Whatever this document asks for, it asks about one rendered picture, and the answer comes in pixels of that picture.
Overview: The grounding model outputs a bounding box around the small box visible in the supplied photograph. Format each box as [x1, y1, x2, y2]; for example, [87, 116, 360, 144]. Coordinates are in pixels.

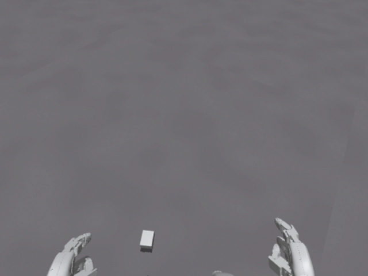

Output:
[140, 230, 155, 249]

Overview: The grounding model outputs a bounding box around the left robot hand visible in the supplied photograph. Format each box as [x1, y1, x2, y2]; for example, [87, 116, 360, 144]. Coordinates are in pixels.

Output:
[47, 233, 97, 276]

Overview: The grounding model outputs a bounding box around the right robot hand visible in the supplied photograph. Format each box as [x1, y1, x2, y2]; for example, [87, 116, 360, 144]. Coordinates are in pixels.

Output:
[269, 218, 315, 276]

